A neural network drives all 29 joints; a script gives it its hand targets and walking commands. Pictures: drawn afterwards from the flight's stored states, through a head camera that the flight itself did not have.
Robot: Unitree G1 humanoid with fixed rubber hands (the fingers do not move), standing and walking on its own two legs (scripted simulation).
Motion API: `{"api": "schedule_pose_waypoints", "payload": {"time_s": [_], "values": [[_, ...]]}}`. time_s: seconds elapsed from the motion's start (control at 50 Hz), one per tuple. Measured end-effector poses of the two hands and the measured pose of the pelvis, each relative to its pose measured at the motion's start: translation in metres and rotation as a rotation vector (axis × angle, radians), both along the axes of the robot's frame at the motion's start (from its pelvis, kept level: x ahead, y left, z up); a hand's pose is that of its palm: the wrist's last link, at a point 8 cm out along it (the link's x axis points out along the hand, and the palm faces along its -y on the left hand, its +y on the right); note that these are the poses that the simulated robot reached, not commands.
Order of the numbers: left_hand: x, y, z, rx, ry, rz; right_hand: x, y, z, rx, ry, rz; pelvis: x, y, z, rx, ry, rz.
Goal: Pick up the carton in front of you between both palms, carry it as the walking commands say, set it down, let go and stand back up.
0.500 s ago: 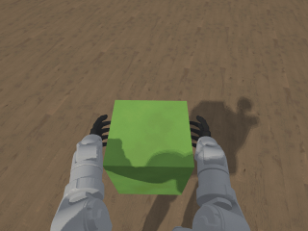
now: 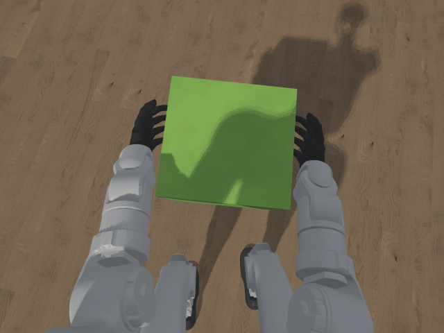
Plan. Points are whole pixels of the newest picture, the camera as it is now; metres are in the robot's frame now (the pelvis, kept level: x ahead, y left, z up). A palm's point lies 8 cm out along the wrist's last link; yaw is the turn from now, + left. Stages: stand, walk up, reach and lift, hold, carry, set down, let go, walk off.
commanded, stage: set down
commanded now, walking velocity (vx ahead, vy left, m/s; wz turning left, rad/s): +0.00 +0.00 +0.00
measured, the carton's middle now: (225, 155) +0.44 -0.03 -0.14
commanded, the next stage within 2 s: none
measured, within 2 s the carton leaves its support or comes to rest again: rests again in 1.96 s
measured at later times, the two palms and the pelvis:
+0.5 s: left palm (171, 147) +0.49 +0.09 -0.22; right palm (296, 163) +0.44 -0.20 -0.22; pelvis -0.02 +0.00 -0.12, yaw +1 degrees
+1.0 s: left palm (187, 147) +0.54 +0.07 -0.37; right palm (285, 169) +0.46 -0.22 -0.37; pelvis -0.04 -0.01 -0.22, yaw +0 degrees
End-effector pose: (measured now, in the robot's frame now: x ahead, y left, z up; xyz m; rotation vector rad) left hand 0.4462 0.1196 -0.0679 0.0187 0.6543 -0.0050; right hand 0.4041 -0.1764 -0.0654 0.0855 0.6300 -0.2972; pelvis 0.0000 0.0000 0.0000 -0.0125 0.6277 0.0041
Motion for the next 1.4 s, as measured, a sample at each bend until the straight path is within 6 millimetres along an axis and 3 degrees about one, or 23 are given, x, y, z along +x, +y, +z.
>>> {"api": "schedule_pose_waypoints", "payload": {"time_s": [0.2,0.4,0.7,0.98,1.16,1.4], "values": [[0.017,-0.014,-0.057,0.009,0.047,-0.032,0.012,-0.013,-0.052,-0.019,0.052,-0.011,-0.002,0.012,-0.043,-0.002,0.117,0.0],[0.035,-0.022,-0.126,0.022,0.039,-0.052,0.027,-0.021,-0.121,-0.012,0.045,-0.025,-0.016,0.005,-0.096,0.005,0.187,0.01],[0.067,-0.04,-0.21,0.062,0.06,-0.127,0.04,-0.035,-0.211,-0.009,0.074,-0.071,-0.036,-0.009,-0.164,0.001,0.193,0.017],[0.094,-0.052,-0.3,0.087,0.076,-0.199,0.052,-0.044,-0.3,-0.019,0.101,-0.105,-0.041,-0.006,-0.216,-0.014,0.156,0.021],[0.107,-0.065,-0.343,0.082,0.083,-0.241,0.069,-0.06,-0.325,-0.025,0.114,-0.094,-0.033,0.0,-0.24,-0.03,0.13,0.01],[0.103,-0.055,-0.358,0.082,0.109,-0.23,0.069,-0.053,-0.339,-0.015,0.138,-0.059,-0.029,0.002,-0.253,-0.039,0.119,0.018]]}}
